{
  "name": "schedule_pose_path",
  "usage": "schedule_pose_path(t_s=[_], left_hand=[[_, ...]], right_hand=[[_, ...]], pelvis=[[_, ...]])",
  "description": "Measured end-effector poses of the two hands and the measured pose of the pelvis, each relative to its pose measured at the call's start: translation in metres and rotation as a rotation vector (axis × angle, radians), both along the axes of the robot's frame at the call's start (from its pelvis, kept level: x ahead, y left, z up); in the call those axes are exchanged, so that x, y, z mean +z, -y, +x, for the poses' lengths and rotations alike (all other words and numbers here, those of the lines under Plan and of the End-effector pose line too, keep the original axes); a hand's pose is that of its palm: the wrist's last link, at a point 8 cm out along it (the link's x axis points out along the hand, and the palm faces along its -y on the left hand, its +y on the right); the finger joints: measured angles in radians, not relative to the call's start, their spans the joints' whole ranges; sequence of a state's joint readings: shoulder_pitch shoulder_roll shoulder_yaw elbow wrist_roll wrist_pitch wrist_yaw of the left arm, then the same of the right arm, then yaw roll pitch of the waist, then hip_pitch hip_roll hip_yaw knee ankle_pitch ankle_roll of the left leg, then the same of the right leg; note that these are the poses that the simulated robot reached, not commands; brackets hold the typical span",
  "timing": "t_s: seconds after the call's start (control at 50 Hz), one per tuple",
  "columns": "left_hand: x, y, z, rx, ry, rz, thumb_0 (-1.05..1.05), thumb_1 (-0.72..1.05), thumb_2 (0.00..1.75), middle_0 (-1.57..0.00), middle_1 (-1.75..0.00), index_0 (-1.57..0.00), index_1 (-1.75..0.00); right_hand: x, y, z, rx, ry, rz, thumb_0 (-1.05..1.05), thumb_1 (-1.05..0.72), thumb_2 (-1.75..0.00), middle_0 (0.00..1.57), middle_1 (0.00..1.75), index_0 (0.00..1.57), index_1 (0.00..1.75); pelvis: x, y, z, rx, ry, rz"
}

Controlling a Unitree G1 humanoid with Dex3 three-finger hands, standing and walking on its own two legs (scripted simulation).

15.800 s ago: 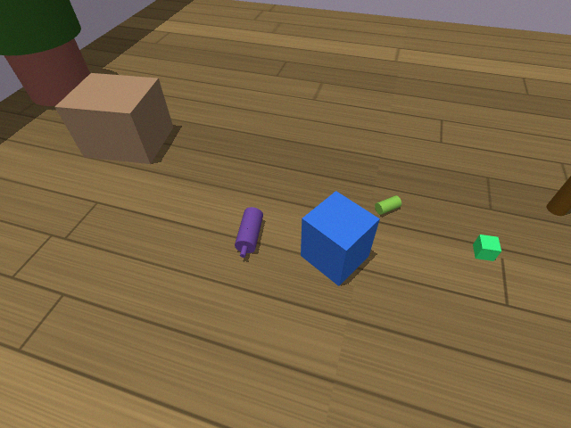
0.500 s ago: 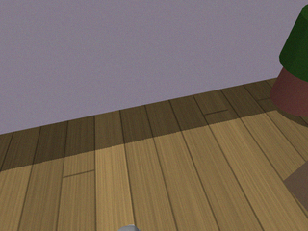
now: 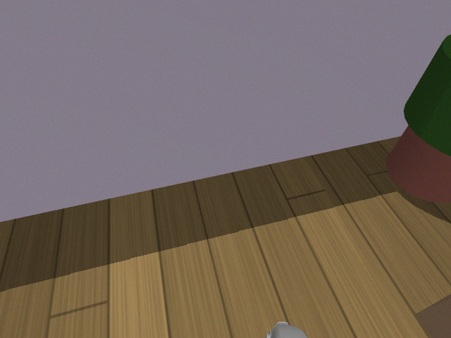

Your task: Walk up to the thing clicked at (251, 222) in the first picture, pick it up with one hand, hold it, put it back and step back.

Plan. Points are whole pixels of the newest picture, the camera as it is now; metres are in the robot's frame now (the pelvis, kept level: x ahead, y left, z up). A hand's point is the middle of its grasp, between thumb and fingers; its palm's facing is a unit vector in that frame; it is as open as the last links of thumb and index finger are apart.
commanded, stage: walk up
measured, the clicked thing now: out of the picture -0.81 -0.74 -0.72
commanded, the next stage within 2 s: none
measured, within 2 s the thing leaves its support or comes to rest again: neither
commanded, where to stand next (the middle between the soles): +0.45 +0.00 m, yaw +1 degrees
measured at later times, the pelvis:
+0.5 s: pelvis +0.20 +0.03 -0.01, yaw -14 degrees
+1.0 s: pelvis +0.37 +0.04 -0.01, yaw -37 degrees
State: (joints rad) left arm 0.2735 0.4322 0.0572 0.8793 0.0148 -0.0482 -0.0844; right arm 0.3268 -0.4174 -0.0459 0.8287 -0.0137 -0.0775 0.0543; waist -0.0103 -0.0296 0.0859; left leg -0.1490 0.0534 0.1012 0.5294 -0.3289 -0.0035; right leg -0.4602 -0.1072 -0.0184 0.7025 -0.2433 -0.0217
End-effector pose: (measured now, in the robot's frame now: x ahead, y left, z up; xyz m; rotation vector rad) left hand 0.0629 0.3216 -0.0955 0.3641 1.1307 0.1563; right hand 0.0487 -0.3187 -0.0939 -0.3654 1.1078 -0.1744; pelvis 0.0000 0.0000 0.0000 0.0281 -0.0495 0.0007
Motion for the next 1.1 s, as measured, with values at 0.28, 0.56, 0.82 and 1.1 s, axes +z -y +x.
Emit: schedule_pose_path(t_s=[0.28, 0.56, 0.82, 1.1], left_hand=[[0.022, 0.024, 0.068, 0.065, -0.003, 0.067, 0.01, 0.90, 0.90, -0.20, -0.30, -0.20, -0.30], [0.002, -0.055, 0.222, -0.174, -0.155, 0.152, 0.01, 0.90, 0.90, -0.21, -0.30, -0.21, -0.30], [0.035, 0.001, 0.497, -0.572, 0.007, 0.173, 0.01, 0.91, 0.90, -0.20, -0.30, -0.20, -0.30], [0.020, 0.135, 0.637, -0.818, 0.175, 0.060, 0.01, 0.90, 0.90, -0.20, -0.30, -0.20, -0.30]], right_hand=[[-0.015, 0.019, 0.144, 0.052, 0.010, 0.056, 0.01, -0.90, -0.90, 0.20, 0.30, 0.21, 0.30], [0.010, -0.026, 0.248, -0.140, 0.254, -0.005, 0.01, -0.90, -0.90, 0.20, 0.30, 0.21, 0.30], [0.003, -0.062, 0.147, -0.556, -0.007, 0.004, 0.01, -0.90, -0.90, 0.20, 0.30, 0.21, 0.30], [-0.031, -0.087, 0.200, -0.762, -0.018, 0.082, 0.01, -0.90, -0.90, 0.20, 0.30, 0.20, 0.30]], pelvis=[[0.004, 0.023, 0.104, -0.024, -0.005, -0.013], [-0.012, -0.047, 0.218, -0.309, -0.022, -0.013], [0.005, -0.058, 0.317, -0.517, -0.033, 0.001], [-0.009, -0.047, 0.398, -0.740, -0.013, 0.002]])
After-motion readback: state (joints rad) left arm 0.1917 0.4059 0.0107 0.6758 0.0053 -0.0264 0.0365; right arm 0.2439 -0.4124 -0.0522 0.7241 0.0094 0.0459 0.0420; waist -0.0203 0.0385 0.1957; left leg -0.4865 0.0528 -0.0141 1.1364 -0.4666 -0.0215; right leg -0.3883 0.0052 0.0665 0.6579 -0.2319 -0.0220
